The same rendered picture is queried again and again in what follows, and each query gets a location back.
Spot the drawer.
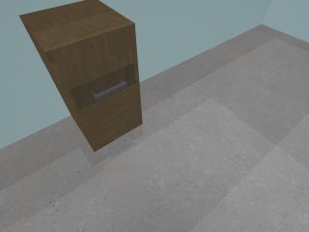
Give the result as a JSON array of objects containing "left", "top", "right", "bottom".
[{"left": 69, "top": 63, "right": 136, "bottom": 111}]

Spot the handle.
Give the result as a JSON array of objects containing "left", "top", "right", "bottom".
[{"left": 92, "top": 80, "right": 127, "bottom": 101}]

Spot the cabinet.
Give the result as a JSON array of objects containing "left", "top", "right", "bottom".
[{"left": 19, "top": 0, "right": 143, "bottom": 152}]

